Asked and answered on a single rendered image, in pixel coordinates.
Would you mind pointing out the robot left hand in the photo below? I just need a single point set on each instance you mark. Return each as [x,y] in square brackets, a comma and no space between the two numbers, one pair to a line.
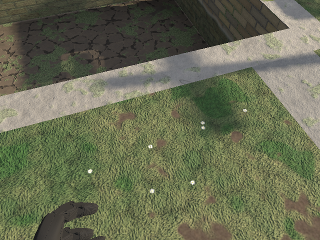
[52,225]

